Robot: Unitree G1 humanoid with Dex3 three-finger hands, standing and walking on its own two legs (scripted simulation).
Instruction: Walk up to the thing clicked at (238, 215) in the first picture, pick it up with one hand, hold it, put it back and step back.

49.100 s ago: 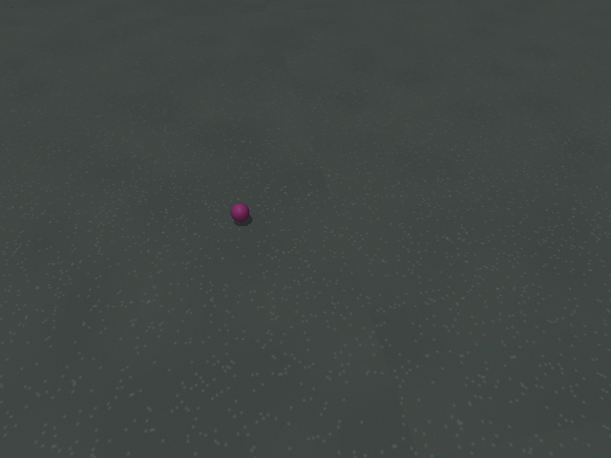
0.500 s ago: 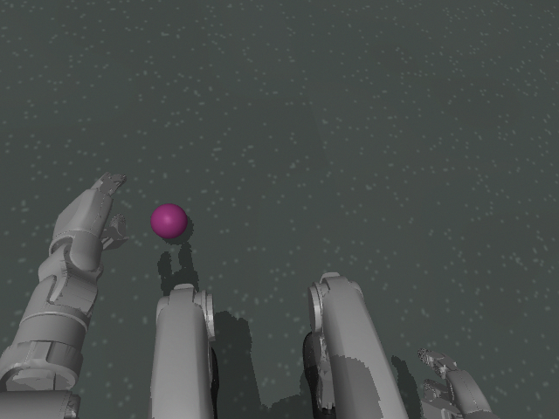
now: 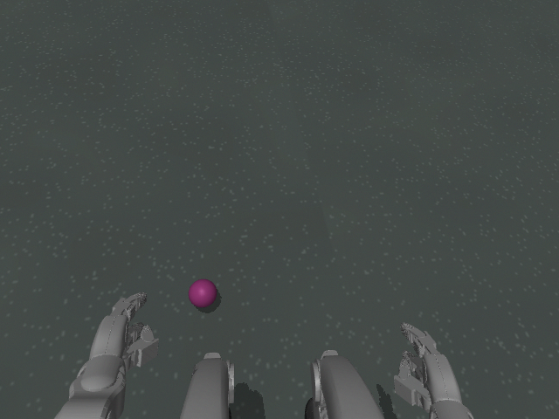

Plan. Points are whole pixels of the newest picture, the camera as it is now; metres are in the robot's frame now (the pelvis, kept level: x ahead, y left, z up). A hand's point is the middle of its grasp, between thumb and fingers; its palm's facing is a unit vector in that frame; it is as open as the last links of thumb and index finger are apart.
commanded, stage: home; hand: left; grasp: from above
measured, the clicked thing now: (202, 293) +0.49 +0.19 -0.58
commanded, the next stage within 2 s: none
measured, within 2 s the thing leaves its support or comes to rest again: neither
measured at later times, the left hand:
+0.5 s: hand (112, 377) +0.20 +0.19 +0.04, palm faces +0.08 -0.98 -0.19, open 7.4 cm
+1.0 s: hand (113, 377) +0.20 +0.19 +0.04, palm faces +0.07 -0.98 -0.19, open 7.4 cm
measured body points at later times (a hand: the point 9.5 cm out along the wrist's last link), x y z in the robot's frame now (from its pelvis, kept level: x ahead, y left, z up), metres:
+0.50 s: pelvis +0.05 +0.00 +0.09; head +0.06 +0.01 +0.54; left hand +0.19 +0.24 +0.06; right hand +0.22 -0.24 +0.03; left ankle +0.05 +0.13 -0.59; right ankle +0.05 -0.14 -0.59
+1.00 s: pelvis +0.04 +0.00 +0.09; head +0.06 +0.01 +0.54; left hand +0.19 +0.24 +0.06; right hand +0.20 -0.24 +0.02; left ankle +0.05 +0.13 -0.59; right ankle +0.05 -0.14 -0.59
